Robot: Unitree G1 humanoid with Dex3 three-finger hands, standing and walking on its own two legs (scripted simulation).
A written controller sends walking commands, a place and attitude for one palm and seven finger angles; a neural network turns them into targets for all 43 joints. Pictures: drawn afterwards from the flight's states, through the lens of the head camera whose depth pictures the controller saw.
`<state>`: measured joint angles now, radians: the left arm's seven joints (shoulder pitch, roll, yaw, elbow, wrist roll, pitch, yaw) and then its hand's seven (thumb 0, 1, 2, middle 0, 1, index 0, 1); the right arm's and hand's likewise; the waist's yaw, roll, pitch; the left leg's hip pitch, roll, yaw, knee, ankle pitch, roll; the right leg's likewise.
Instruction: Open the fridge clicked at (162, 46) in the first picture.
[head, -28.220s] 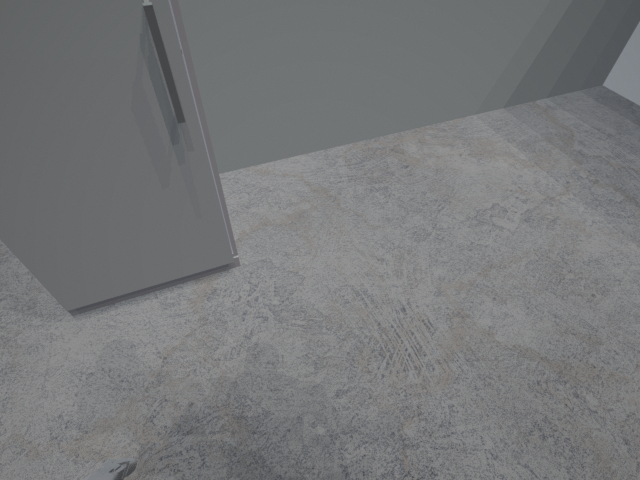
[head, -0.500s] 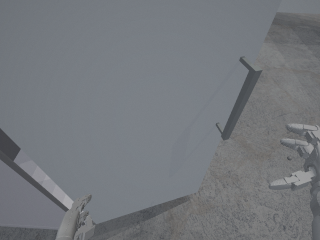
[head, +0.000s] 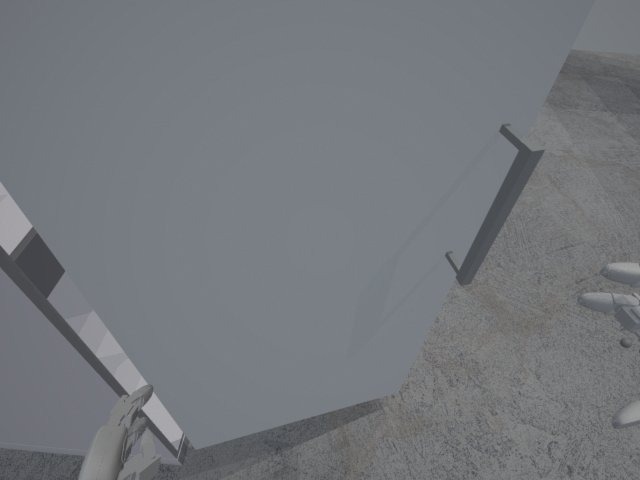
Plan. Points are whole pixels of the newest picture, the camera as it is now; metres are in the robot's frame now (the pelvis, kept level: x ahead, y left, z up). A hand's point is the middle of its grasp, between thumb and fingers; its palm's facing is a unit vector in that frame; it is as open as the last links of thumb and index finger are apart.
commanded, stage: draw the hand back to the body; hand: right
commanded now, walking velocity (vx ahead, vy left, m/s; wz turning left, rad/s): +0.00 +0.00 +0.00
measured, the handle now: (483, 215) +0.45 -0.20 +0.11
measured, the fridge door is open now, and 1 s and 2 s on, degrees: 70 70 70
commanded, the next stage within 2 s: step back with the hand held close in 1.16 s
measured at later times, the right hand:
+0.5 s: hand out of the picture +0.23 -0.31 +0.16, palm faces +0.51 +0.78 -0.36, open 11.6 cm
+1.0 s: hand out of the picture +0.21 -0.28 +0.19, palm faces +0.50 +0.76 -0.42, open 7.6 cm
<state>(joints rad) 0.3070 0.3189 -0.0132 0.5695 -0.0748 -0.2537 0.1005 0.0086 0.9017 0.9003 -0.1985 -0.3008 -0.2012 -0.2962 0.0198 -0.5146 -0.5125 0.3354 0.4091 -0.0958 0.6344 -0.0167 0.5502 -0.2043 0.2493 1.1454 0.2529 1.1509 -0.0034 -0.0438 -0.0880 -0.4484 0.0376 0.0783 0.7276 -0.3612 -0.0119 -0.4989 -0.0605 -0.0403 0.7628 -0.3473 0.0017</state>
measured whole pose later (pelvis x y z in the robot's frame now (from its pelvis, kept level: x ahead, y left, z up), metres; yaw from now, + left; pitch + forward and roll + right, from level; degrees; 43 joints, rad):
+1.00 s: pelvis +0.03 +0.00 +0.03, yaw +0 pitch -3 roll +0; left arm 0.22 0.23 -0.01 0.66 0.00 -0.17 0.09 0.01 0.90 0.90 -0.20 -0.30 -0.20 -0.30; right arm 0.45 -0.37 -0.36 -0.38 0.06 -0.07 -0.12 0.01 -0.84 -0.88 0.21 0.33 0.21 0.33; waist -0.09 -0.05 -0.02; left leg -0.12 0.05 0.07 0.46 -0.29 -0.02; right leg -0.17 -0.03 -0.06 0.49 -0.27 0.00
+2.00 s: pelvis -0.06 -0.03 +0.01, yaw +0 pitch -2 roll +2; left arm 0.23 0.20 -0.02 0.60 -0.01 -0.14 0.09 0.01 0.90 0.90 -0.20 -0.30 -0.20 -0.30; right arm 0.47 -0.39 -0.42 -0.52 0.02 -0.25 -0.16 0.01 -0.89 -0.90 0.21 0.30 0.21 0.30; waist -0.03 0.01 0.07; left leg -0.36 0.05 0.05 0.61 -0.24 -0.04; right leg -0.42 -0.03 -0.06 0.66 -0.21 -0.05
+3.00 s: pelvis -0.21 -0.05 +0.02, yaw +1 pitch -2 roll +3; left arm 0.24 0.18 0.00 0.60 -0.01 -0.13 0.05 0.01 0.90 0.90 -0.20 -0.30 -0.20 -0.30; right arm 0.54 -0.49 -0.48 -0.55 0.04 -0.24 -0.12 0.01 -0.88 -0.90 0.21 0.30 0.22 0.30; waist -0.01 -0.01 0.07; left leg -0.21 -0.01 0.09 0.51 -0.25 0.01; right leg -0.44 -0.06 -0.04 0.72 -0.36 -0.01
